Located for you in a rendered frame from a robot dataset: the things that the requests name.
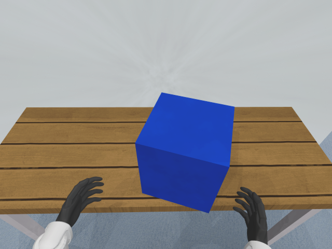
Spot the carton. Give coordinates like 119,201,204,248
135,92,234,213

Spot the robot right hand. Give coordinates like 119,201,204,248
233,187,268,245

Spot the table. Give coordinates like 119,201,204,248
0,107,332,246

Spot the robot left hand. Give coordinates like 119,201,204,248
56,176,104,227

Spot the robot left forearm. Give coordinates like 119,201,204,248
32,222,73,249

